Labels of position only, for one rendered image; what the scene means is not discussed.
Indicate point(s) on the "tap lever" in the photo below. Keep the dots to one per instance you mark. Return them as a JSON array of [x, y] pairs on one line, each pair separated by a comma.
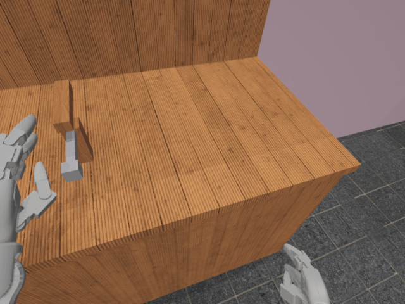
[[71, 170]]

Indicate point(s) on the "left robot forearm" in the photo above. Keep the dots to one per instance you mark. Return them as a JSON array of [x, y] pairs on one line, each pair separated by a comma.
[[12, 272]]

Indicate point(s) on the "counter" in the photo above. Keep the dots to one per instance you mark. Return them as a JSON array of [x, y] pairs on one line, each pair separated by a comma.
[[196, 158]]

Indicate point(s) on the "right robot hand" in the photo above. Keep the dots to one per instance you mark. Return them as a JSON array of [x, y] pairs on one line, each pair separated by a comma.
[[308, 287]]

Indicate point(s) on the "left robot hand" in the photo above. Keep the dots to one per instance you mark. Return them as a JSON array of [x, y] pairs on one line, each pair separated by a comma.
[[14, 150]]

